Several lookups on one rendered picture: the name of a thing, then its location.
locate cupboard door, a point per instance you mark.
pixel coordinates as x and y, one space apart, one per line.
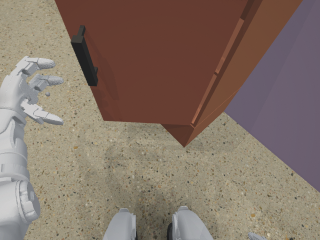
155 58

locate left robot forearm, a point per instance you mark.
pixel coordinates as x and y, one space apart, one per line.
13 150

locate handle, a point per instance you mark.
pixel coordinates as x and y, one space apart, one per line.
83 56

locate robot left hand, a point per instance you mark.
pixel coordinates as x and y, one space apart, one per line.
14 90

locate left robot thigh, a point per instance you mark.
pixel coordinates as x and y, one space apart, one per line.
121 227

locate robot right shin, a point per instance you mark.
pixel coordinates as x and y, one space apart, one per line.
180 208

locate robot left upper arm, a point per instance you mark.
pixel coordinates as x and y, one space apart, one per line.
19 206

